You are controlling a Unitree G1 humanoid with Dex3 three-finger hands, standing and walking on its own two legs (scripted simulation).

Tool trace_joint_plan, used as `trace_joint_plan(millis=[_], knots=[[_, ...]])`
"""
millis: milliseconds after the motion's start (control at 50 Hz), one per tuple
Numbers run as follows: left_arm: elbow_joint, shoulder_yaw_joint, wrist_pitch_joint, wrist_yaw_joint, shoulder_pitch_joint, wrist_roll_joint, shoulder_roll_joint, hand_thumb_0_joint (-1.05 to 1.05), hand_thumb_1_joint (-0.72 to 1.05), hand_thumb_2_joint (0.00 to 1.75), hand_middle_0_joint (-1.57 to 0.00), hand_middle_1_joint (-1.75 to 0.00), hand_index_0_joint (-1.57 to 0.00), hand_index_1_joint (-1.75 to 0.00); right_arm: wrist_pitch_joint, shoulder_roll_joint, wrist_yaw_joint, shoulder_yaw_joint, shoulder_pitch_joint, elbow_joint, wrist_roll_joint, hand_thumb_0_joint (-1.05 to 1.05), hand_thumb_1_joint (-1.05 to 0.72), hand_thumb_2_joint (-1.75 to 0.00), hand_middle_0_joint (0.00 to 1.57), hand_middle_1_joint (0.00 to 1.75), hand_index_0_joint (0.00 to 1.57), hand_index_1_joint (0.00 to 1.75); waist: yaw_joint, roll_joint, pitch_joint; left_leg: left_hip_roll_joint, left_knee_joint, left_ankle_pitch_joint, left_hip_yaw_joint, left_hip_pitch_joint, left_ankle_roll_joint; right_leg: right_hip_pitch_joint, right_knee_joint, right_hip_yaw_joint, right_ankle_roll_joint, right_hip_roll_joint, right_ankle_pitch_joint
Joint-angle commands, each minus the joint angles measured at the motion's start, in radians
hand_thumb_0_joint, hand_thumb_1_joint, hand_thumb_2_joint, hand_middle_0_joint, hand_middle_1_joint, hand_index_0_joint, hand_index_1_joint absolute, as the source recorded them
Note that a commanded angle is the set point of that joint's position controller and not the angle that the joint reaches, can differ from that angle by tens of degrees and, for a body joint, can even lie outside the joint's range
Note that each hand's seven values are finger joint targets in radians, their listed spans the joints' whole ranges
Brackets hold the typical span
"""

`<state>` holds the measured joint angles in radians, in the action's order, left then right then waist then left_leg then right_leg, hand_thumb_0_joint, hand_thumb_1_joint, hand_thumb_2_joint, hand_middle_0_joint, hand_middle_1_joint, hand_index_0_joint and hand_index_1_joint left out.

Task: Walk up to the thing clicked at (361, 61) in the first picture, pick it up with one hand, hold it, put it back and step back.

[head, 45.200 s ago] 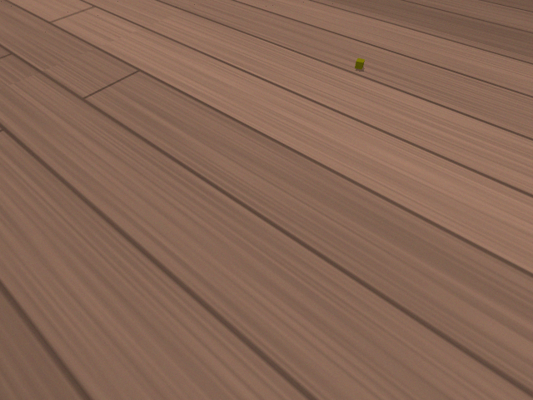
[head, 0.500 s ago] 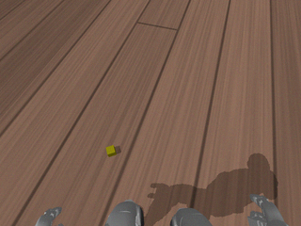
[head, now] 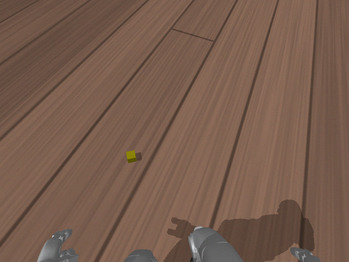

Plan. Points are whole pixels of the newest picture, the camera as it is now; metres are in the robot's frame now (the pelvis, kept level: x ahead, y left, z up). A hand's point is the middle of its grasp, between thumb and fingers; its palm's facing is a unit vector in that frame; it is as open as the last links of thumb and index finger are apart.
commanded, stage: step back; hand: left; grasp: from above
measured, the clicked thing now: (131, 156) +0.71 +0.23 -0.74
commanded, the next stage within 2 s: none
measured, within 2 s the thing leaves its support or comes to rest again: neither
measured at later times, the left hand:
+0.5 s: hand out of the picture -0.07 +0.22 -0.13, palm faces -0.03 -0.90 -0.44, open 7.4 cm
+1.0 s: hand out of the picture -0.28 +0.21 -0.16, palm faces -0.04 -0.92 -0.40, open 7.4 cm
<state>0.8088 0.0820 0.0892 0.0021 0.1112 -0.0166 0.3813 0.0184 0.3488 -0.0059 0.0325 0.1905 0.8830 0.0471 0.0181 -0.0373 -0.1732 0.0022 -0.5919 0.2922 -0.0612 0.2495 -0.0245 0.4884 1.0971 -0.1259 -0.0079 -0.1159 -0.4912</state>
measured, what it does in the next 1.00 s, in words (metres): walks backwards: right foot, then left foot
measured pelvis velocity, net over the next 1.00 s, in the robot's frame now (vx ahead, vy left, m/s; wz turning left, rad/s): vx -0.36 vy -0.07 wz -0.04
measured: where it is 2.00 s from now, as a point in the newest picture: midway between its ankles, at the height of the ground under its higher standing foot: outside the picture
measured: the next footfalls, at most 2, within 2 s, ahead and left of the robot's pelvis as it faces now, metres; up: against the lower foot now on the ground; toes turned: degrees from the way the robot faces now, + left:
right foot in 0.26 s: -0.09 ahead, -0.16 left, +0.00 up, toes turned -2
left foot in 0.64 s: -0.22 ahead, +0.07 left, +0.00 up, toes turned +0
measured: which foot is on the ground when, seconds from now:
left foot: down 0.00-0.30, up 0.32-0.62, down 0.64-1.00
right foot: up 0.00-0.24, down 0.26-0.66, up 0.68-0.96, down 0.98-1.00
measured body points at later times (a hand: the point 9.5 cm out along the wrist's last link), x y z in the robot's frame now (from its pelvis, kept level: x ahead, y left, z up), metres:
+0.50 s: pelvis -0.17 -0.05 +0.00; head -0.12 -0.07 +0.44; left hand -0.07 +0.27 -0.10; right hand -0.10 -0.37 -0.13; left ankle -0.19 +0.10 -0.66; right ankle -0.13 -0.16 -0.73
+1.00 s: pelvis -0.36 -0.07 -0.02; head -0.31 -0.07 +0.43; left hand -0.28 +0.25 -0.14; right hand -0.21 -0.38 -0.12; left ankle -0.26 +0.07 -0.73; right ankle -0.39 -0.19 -0.74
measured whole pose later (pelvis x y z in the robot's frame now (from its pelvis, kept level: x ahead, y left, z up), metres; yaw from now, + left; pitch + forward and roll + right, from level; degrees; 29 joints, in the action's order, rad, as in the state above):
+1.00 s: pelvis -0.36 -0.07 -0.02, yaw -2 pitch -3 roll -2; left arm 0.92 0.07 0.02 0.01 0.19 -0.03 0.38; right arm 0.04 0.40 0.00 0.05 0.07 0.82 0.04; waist -0.02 0.04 -0.17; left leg -0.08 -0.69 0.23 -0.01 0.42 -0.01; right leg 0.17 0.61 -0.03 0.00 -0.05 -0.40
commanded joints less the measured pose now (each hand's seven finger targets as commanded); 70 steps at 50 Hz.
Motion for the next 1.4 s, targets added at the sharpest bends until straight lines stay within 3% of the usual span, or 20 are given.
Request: trace_joint_plan(millis=[0,120,220,260,280,300,380,540,600,680,760,880,940,1020,1080,1180,1260,1300,1320,1380], knots=[[-0.066,0.071,-0.034,0.014,0.075,0.003,0.188,0.00,0.90,0.90,-0.20,-0.30,-0.20,-0.30,-0.033,0.260,-0.026,0.075,-0.069,-0.107,-0.015,0.00,-0.90,-0.90,0.20,0.30,0.20,0.30,-0.050,0.155,0.174,-0.208,0.168,-0.494,-0.155,-0.105,-0.161,0.034,0.181,-0.065,0.011,-0.016,0.026],[-0.082,0.054,-0.048,0.017,0.047,-0.005,0.168,0.00,0.90,0.90,-0.20,-0.30,-0.20,-0.30,-0.018,0.281,-0.031,0.093,-0.003,-0.126,-0.018,0.00,-0.90,-0.90,0.20,0.30,0.20,0.30,0.020,0.227,0.230,-0.268,0.111,-0.515,-0.169,-0.228,-0.230,-0.029,-0.163,0.006,0.053,0.066,-0.039],[0.014,0.059,-0.063,0.002,0.213,-0.009,0.164,0.00,0.90,0.90,-0.20,-0.30,-0.20,-0.30,0.014,0.309,-0.021,0.094,-0.090,-0.153,-0.025,0.00,-0.90,-0.90,0.20,0.30,0.20,0.30,-0.049,0.251,0.289,-0.210,0.021,-0.319,-0.122,-0.043,-0.139,-0.337,-0.686,0.119,-0.003,0.091,0.229],[0.005,0.086,-0.071,0.001,0.215,-0.034,0.272,0.00,0.90,0.90,-0.20,-0.30,-0.20,-0.30,0.018,0.229,-0.018,0.074,-0.102,-0.174,-0.040,0.00,-0.90,-0.90,0.20,0.30,0.20,0.30,-0.060,-0.050,0.234,-0.003,-0.185,0.068,-0.066,0.271,-0.016,-0.383,-0.719,-0.234,-0.084,0.292,0.212],[-0.043,0.107,-0.062,-0.001,0.114,-0.029,0.380,0.00,0.90,0.90,-0.20,-0.30,-0.20,-0.30,0.019,0.217,-0.037,0.077,-0.122,-0.185,-0.041,0.00,-0.90,-0.90,0.20,0.30,0.20,0.30,-0.083,-0.250,0.177,0.104,-0.418,0.312,-0.034,0.258,0.029,-0.124,-0.823,-0.413,-0.250,0.490,0.122],[-0.079,0.109,-0.065,0.006,0.021,-0.031,0.398,0.00,0.90,0.90,-0.20,-0.30,-0.20,-0.30,0.024,0.267,-0.044,0.097,-0.105,-0.165,-0.035,0.00,-0.90,-0.90,0.20,0.30,0.20,0.30,-0.068,-0.276,0.097,0.053,-0.585,0.315,-0.105,0.198,0.035,0.068,-0.892,-0.506,-0.298,0.557,0.024],[-0.098,0.075,-0.067,0.015,-0.095,-0.024,0.221,0.00,0.90,0.90,-0.20,-0.30,-0.20,-0.30,0.014,0.227,-0.030,0.069,0.033,-0.075,-0.045,0.00,-0.90,-0.90,0.20,0.30,0.20,0.30,0.019,-0.105,0.098,0.136,-0.632,0.121,-0.109,0.225,0.037,-0.095,-0.726,-0.048,-0.124,0.279,0.274],[-0.103,0.066,-0.054,0.038,0.064,-0.025,0.216,0.00,0.90,0.90,-0.20,-0.30,-0.20,-0.30,-0.013,0.195,-0.033,0.053,0.033,-0.094,-0.025,0.00,-0.90,-0.90,0.20,0.30,0.20,0.30,-0.075,-0.175,0.259,0.021,-0.104,0.219,0.010,0.191,0.043,-0.508,-0.546,-0.090,-0.189,0.384,0.721],[-0.115,0.051,-0.033,0.027,0.030,-0.008,0.231,0.00,0.90,0.90,-0.20,-0.30,-0.20,-0.30,-0.009,0.212,-0.027,0.071,0.130,-0.040,-0.023,0.00,-0.90,-0.90,0.20,0.30,0.20,0.30,-0.024,-0.099,0.283,0.036,0.192,-0.086,0.058,-0.020,0.007,-0.373,-0.469,-0.033,-0.118,0.320,0.573],[-0.136,0.060,-0.030,0.036,-0.086,-0.008,0.228,0.00,0.90,0.90,-0.20,-0.30,-0.20,-0.30,-0.007,0.409,-0.021,0.113,-0.038,-0.102,0.004,0.00,-0.90,-0.90,0.20,0.30,0.20,0.30,0.012,0.284,0.146,-0.441,0.307,-0.269,-0.512,0.188,-0.308,-0.100,0.098,-0.021,0.006,0.088,-0.158],[-0.054,0.053,-0.027,0.021,0.058,0.012,0.197,0.00,0.90,0.90,-0.20,-0.30,-0.20,-0.30,-0.009,0.263,-0.029,0.065,-0.111,-0.122,0.001,0.00,-0.90,-0.90,0.20,0.30,0.20,0.30,-0.074,0.134,0.154,-0.220,0.176,-0.455,-0.130,0.077,-0.178,-0.043,0.212,-0.028,-0.003,0.007,-0.002],[-0.031,0.025,-0.086,0.018,0.062,0.000,0.169,0.00,0.90,0.90,-0.20,-0.30,-0.20,-0.30,0.003,0.267,-0.011,0.080,-0.011,-0.096,-0.007,0.00,-0.90,-0.90,0.20,0.30,0.20,0.30,0.017,0.246,0.255,-0.205,0.108,-0.194,-0.124,-0.221,-0.191,-0.089,-0.408,0.094,0.030,0.101,-0.017],[0.068,0.033,-0.111,0.021,0.180,-0.011,0.173,0.00,0.90,0.90,-0.20,-0.30,-0.20,-0.30,0.030,0.285,0.000,0.083,-0.049,-0.095,-0.011,0.00,-0.90,-0.90,0.20,0.30,0.20,0.30,-0.027,0.206,0.257,-0.175,0.035,0.000,-0.094,-0.045,-0.134,-0.337,-0.780,0.145,-0.004,0.070,0.162],[0.017,0.081,-0.121,0.026,-0.004,-0.039,0.389,0.00,0.90,0.90,-0.20,-0.30,-0.20,-0.30,0.022,0.258,-0.007,0.087,-0.119,-0.099,-0.013,0.00,-0.90,-0.90,0.20,0.30,0.20,0.30,-0.059,-0.152,0.066,-0.035,-0.379,0.232,-0.123,0.127,0.031,0.069,-0.895,-0.494,-0.249,0.527,-0.319],[0.018,0.049,-0.137,0.024,-0.048,-0.030,0.245,0.00,0.90,0.90,-0.20,-0.30,-0.20,-0.30,0.006,0.235,0.012,0.076,-0.065,-0.039,-0.035,0.00,-0.90,-0.90,0.20,0.30,0.20,0.30,-0.011,-0.048,0.038,0.037,-0.355,0.097,-0.084,0.169,0.034,-0.095,-0.795,-0.147,-0.159,0.329,-0.015],[0.065,0.063,-0.133,0.005,0.087,-0.037,0.274,0.00,0.90,0.90,-0.20,-0.30,-0.20,-0.30,-0.034,0.211,0.024,0.063,-0.086,-0.036,-0.015,0.00,-0.90,-0.90,0.20,0.30,0.20,0.30,-0.087,-0.158,0.074,0.015,-0.052,0.199,0.020,0.190,0.049,-0.298,-0.775,-0.141,-0.156,0.330,-0.090],[0.058,0.025,-0.111,-0.003,0.111,-0.020,0.198,0.00,0.90,0.90,-0.20,-0.30,-0.20,-0.30,-0.073,0.217,0.008,0.087,0.047,0.024,-0.009,0.00,-0.90,-0.90,0.20,0.30,0.20,0.30,-0.026,-0.054,0.211,-0.012,0.281,-0.033,-0.040,-0.204,0.004,-0.224,-0.442,0.015,-0.081,0.260,0.349],[0.036,0.026,-0.110,0.002,0.020,-0.004,0.191,0.00,0.90,0.90,-0.20,-0.30,-0.20,-0.30,-0.074,0.386,0.005,0.124,0.106,0.030,-0.003,0.00,-0.90,-0.90,0.20,0.30,0.20,0.30,0.020,0.188,0.178,-0.339,0.359,0.299,-0.554,-0.229,-0.194,0.106,-0.184,0.132,-0.015,0.121,-0.081],[0.030,0.037,-0.114,0.003,-0.023,-0.014,0.249,0.00,0.90,0.90,-0.20,-0.30,-0.20,-0.30,-0.072,0.402,0.007,0.135,0.088,0.029,-0.014,0.00,-0.90,-0.90,0.20,0.30,0.20,0.30,0.030,0.169,0.106,-0.385,0.391,0.386,-0.573,-0.111,-0.254,0.078,-0.142,0.060,-0.025,0.179,-0.076],[0.058,0.031,-0.128,-0.015,0.049,-0.005,0.218,0.00,0.90,0.90,-0.20,-0.30,-0.20,-0.30,-0.073,0.287,0.010,0.100,0.028,0.006,-0.004,0.00,-0.90,-0.90,0.20,0.30,0.20,0.30,-0.015,0.172,0.089,-0.234,0.311,0.139,-0.291,-0.142,-0.173,0.051,-0.245,0.083,-0.025,0.182,-0.008]])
